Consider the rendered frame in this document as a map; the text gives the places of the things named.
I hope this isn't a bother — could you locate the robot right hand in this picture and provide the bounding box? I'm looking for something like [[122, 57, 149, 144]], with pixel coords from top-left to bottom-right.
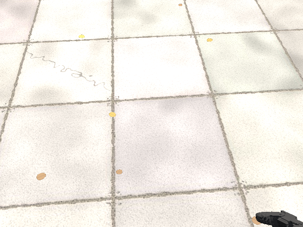
[[256, 210, 303, 227]]

